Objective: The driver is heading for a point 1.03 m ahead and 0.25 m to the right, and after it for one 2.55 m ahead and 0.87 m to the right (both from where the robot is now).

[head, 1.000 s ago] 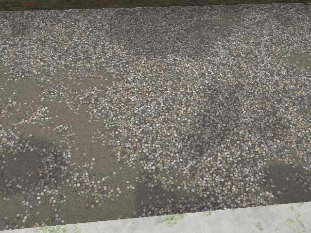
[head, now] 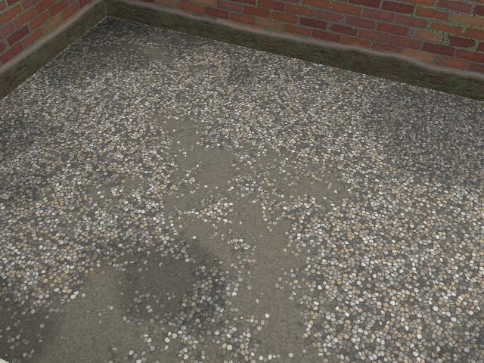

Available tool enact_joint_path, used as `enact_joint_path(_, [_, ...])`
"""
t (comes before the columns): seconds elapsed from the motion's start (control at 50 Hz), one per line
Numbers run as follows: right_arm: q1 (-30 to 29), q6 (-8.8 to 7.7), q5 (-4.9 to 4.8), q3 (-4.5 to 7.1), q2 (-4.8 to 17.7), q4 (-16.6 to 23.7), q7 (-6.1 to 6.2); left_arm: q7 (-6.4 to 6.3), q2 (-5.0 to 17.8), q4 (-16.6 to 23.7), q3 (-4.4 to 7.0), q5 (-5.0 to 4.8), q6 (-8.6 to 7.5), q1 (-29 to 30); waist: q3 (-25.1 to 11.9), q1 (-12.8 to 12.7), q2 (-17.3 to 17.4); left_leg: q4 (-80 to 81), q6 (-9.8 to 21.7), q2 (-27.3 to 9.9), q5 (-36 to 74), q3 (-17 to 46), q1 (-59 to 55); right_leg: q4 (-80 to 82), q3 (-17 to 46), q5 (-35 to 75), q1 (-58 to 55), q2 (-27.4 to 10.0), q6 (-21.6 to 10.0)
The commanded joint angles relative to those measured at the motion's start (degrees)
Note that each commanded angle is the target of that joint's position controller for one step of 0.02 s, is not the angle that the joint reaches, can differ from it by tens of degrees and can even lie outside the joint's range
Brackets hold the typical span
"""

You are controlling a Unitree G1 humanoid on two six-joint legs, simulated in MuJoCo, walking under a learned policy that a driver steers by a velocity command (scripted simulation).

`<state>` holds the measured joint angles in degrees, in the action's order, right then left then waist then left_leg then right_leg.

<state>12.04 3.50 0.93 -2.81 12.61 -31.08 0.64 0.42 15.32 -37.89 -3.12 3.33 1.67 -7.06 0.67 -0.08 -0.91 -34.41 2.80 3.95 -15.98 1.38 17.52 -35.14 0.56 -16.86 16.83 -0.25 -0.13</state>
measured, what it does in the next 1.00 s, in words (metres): shifts its weight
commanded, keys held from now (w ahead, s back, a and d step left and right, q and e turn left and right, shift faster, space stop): w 1.00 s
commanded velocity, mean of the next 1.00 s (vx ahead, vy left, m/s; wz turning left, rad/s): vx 0.50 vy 0.00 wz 0.03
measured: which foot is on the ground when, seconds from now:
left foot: down 0.00-1.00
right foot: down 0.00-1.00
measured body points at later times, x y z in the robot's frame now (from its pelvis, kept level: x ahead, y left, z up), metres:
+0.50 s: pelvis +0.04 -0.02 +0.01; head +0.03 -0.01 +0.46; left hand +0.29 +0.18 -0.02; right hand +0.27 -0.22 -0.02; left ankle +0.02 +0.09 -0.73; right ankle +0.01 -0.12 -0.73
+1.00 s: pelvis +0.05 -0.02 +0.01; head +0.05 -0.02 +0.46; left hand +0.30 +0.17 -0.02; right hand +0.28 -0.23 -0.02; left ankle +0.02 +0.09 -0.73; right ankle +0.01 -0.12 -0.73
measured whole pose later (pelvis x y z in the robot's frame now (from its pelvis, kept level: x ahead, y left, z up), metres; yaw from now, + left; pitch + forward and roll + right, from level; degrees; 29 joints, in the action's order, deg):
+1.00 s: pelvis +0.05 -0.02 +0.01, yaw -1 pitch +1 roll -1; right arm 3.6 1.2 4.7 -8.5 15.7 -26.6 -1.5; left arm 0.9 16.0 -23.3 -8.4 4.1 2.8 -3.9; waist -2.5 0.9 0.2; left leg -26.7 0.4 0.5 -16.4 2.2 11.5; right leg -24.0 1.4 -15.5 9.7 3.2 -1.9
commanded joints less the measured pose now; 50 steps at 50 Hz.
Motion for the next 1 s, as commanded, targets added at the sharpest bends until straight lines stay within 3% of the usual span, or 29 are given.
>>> enact_joint_path(0.02, [-4.99, -1.02, 1.13, 0.87, 5.89, 7.43, 0.28, 0.21, 7.18, 7.12, 0.32, 0.56, -1.18, 2.26, -3.80, 0.75, -2.87, 7.21, 1.32, -5.36, 0.36, 10.31, 4.84, 5.10, 5.78, 17.06, -10.75, -5.26, -4.89])
enact_joint_path(0.04, [-5.46, -1.06, 1.74, 0.38, 5.95, 8.01, 0.21, 0.45, 7.52, 7.91, 0.32, -0.41, -1.10, 4.21, -2.98, 0.92, -6.69, 5.19, -0.59, -3.80, -1.97, 6.64, 3.63, 9.26, 9.39, 10.01, -6.78, -6.05, -6.69])
enact_joint_path(0.08, [-7.37, -1.28, 2.35, -0.33, 5.90, 9.30, 0.10, 0.50, 6.41, 9.80, -0.52, -0.75, -0.66, 6.45, -1.26, 1.31, -6.64, 3.68, -1.98, -3.63, -1.11, 4.49, 2.04, 13.41, 11.96, 5.55, -3.95, -6.76, -7.36])
enact_joint_path(0.12, [-7.63, -1.69, 2.99, -1.08, 5.83, 9.82, -0.41, 0.29, 5.71, 11.00, -1.08, -0.68, -0.53, 6.50, -2.31, 1.19, -3.39, 5.31, -2.01, -4.52, 0.89, 4.70, 1.42, 12.61, 10.99, 7.23, -6.44, -5.76, -6.67])
enact_joint_path(0.14, [-8.42, -2.30, 3.38, -1.51, 5.30, 10.61, -1.00, 0.77, 5.70, 12.78, -1.65, 0.17, -0.27, 8.61, -0.94, 2.14, -2.58, 4.63, -1.80, -5.17, 6.11, 4.97, 2.04, 11.78, 11.24, 17.62, -6.70, -5.96, -6.88])
enact_joint_path(0.16, [-7.98, -2.72, 3.71, -1.73, 5.67, 10.25, -1.20, 0.80, 5.46, 12.88, -1.71, 0.63, -0.13, 7.55, -4.44, 1.68, -1.39, 4.79, -1.73, -5.82, 9.13, 5.28, 0.55, 10.25, 10.28, 22.30, -9.61, -5.38, -6.73])
enact_joint_path(0.2, [-8.39, -3.24, 3.53, -1.78, 7.08, 9.95, -1.64, 0.74, 5.24, 13.40, -2.00, 0.73, -0.16, 6.30, -8.30, 0.83, 1.14, 6.04, -1.59, -6.63, 12.51, 6.15, -0.65, 8.87, 9.08, 23.55, -13.83, -4.42, -6.00])
enact_joint_path(0.26, [-11.00, -3.24, 3.22, -2.18, 7.57, 10.57, -1.95, 0.91, 5.64, 14.67, -2.22, 0.57, -0.13, 7.39, -8.18, 0.51, 2.73, 7.49, -1.29, -7.49, 13.80, 6.77, -1.58, 9.56, 8.59, 20.26, -13.71, -3.91, -4.93])
enact_joint_path(0.38, [-13.10, -3.24, 3.01, -2.54, 8.46, 10.78, -2.35, 1.19, 5.74, 16.93, -2.51, 0.53, -0.18, 9.32, -7.99, 0.61, 2.38, 8.82, -1.14, -8.42, 14.15, 7.29, -2.70, 10.60, 8.37, 17.15, -12.58, -3.65, -3.86])
enact_joint_path(0.4, [-13.54, -3.15, 3.34, -2.92, 7.73, 11.32, -2.68, 1.23, 5.40, 17.74, -2.68, 1.15, 0.00, 10.32, -8.92, 0.98, 2.26, 9.14, -0.71, -8.81, 14.90, 7.61, -3.96, 10.97, 8.34, 17.34, -12.34, -3.73, -3.75])
enact_joint_path(0.46, [-14.26, -3.17, 3.22, -2.94, 8.32, 11.20, -3.03, 1.32, 5.56, 18.73, -2.72, 1.05, 0.05, 11.04, -8.69, 0.90, 2.06, 9.49, -0.59, -9.09, 15.42, 7.87, -4.32, 11.27, 8.32, 16.45, -11.74, -3.64, -3.20])
enact_joint_path(0.52, [-15.30, -3.23, 3.51, -3.38, 8.17, 11.33, -2.38, 0.98, 5.48, 19.37, -3.03, 0.91, -0.58, 10.94, -9.22, 0.91, 1.34, 10.00, -0.66, -9.31, 16.59, 8.19, -4.70, 11.37, 8.40, 17.61, -12.02, -3.85, -2.93])
enact_joint_path(0.7, [-15.50, -3.36, 3.66, -3.66, 8.41, 10.51, -2.30, 0.62, 5.77, 20.52, -3.20, 0.75, -0.65, 10.82, -9.35, 1.07, 1.30, 10.87, -0.43, -9.67, 17.09, 8.33, -5.82, 12.06, 8.83, 16.69, -11.12, -4.03, -2.35])
enact_joint_path(0.9, [-15.13, -3.64, 3.92, -3.78, 8.21, 10.10, -2.36, 0.33, 5.55, 20.58, -3.35, 0.96, -0.26, 10.44, -9.81, 1.08, 1.64, 11.01, -0.46, -9.85, 18.21, 8.10, -6.55, 12.58, 9.20, 18.24, -11.28, -3.98, -2.40])
enact_joint_path(0.92, [-14.67, -3.41, 3.47, -3.63, 8.72, 10.22, -2.08, 0.32, 6.16, 20.53, -3.20, 0.52, -0.03, 8.80, -9.38, 0.55, 1.10, 8.95, -0.46, -9.66, 21.32, 7.73, -6.92, 12.26, 9.01, 22.37, -11.39, -4.08, -2.60])
enact_joint_path(1.0, [-14.04, -3.34, 3.76, -3.77, 8.33, 10.38, -1.73, 0.20, 5.69, 20.66, -3.30, 0.81, 0.28, 8.90, -10.69, 1.00, 1.49, 8.93, -0.98, -9.79, 21.24, 7.39, -7.04, 12.18, 9.11, 23.58, -12.39, -4.17, -2.98])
